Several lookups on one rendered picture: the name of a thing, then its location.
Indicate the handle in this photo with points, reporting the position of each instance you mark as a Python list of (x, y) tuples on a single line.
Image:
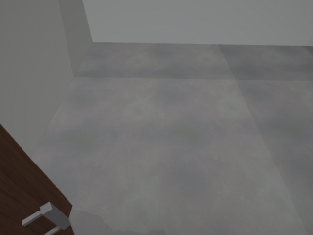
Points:
[(53, 214)]

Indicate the cupboard door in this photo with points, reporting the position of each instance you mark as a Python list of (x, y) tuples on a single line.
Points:
[(23, 190)]

